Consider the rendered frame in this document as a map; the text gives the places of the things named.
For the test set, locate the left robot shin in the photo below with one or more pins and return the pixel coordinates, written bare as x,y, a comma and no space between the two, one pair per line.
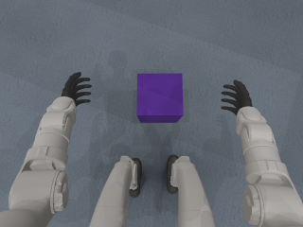
127,158

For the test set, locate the right robot forearm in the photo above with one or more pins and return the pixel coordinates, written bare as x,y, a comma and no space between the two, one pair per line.
261,157

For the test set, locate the robot left hand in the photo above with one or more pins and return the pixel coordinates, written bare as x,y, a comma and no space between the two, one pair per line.
71,87

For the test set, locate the robot right foot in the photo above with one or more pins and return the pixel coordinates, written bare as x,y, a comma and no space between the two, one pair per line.
172,189

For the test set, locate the carton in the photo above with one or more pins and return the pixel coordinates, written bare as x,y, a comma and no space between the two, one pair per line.
159,97

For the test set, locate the robot right hand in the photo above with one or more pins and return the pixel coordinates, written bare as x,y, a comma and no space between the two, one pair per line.
241,95

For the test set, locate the left robot forearm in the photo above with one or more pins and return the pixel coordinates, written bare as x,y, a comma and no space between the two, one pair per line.
49,150

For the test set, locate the robot right upper arm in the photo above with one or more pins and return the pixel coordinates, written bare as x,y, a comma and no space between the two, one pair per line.
269,205

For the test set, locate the robot left upper arm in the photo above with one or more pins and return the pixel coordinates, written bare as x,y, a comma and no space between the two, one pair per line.
36,197

